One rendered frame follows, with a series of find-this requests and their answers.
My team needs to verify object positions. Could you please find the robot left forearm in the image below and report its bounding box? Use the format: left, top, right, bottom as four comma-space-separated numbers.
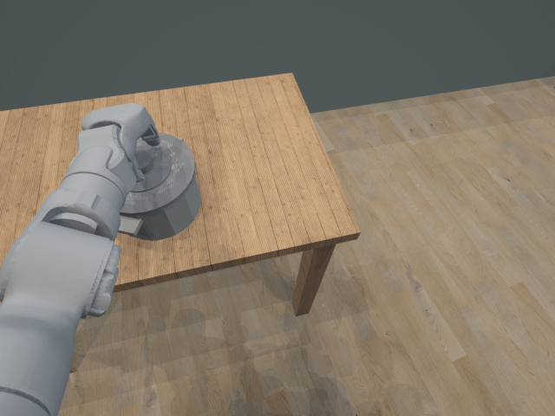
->
0, 118, 137, 302

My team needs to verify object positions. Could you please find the robot left hand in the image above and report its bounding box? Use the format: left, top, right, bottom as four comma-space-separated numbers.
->
81, 103, 160, 183

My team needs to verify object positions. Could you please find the robot left upper arm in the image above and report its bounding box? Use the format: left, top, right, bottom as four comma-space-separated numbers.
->
0, 221, 121, 416

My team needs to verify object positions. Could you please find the table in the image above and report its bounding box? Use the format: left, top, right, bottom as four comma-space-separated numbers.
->
0, 73, 361, 373

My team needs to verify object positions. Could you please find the lid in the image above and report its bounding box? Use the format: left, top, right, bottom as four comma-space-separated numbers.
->
120, 133, 195, 216

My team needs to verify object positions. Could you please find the knob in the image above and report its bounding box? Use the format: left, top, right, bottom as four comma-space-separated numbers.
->
134, 150, 153, 174

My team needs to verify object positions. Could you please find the pot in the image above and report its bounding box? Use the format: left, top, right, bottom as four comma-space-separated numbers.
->
118, 137, 201, 241

